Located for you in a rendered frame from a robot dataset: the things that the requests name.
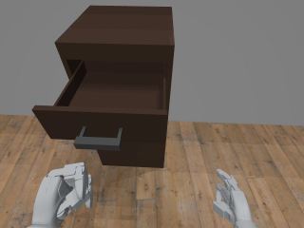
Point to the drawer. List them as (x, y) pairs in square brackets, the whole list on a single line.
[(107, 95)]

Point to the handle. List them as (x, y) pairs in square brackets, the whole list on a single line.
[(98, 143)]

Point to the robot left hand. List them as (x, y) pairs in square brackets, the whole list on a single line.
[(70, 183)]

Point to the cabinet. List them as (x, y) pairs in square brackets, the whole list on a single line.
[(123, 33)]

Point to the robot right hand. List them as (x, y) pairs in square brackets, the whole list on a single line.
[(234, 206)]

